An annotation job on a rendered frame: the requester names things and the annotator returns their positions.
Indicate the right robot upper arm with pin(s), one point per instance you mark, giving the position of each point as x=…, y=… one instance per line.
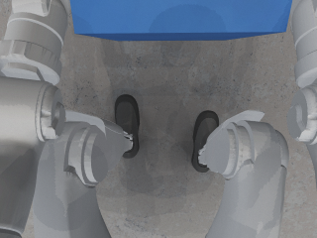
x=301, y=120

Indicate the left robot upper arm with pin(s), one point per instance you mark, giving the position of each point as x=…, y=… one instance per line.
x=31, y=113

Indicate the left robot forearm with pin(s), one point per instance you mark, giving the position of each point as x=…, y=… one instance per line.
x=33, y=40

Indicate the right robot shin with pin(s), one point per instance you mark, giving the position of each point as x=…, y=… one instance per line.
x=207, y=153

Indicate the carton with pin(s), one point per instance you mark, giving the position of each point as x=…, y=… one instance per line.
x=179, y=20

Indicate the right robot forearm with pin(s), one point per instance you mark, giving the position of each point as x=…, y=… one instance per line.
x=303, y=26

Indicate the robot shin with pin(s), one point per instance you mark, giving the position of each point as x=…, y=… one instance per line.
x=207, y=153
x=114, y=134

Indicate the left robot shin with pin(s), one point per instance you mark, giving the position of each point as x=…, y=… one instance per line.
x=114, y=134

